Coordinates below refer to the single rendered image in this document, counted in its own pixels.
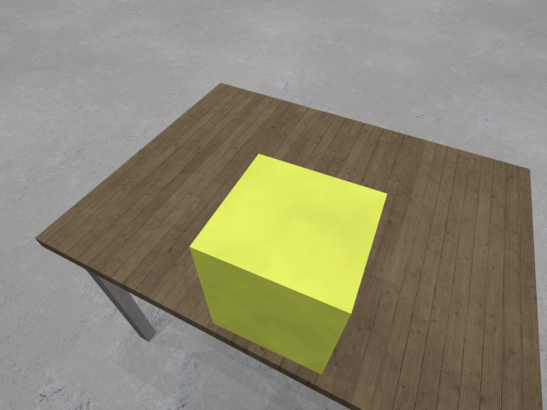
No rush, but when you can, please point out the carton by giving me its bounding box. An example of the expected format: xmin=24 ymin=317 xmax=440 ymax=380
xmin=190 ymin=154 xmax=387 ymax=375

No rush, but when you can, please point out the table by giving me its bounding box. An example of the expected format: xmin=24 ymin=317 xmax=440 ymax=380
xmin=35 ymin=83 xmax=543 ymax=410

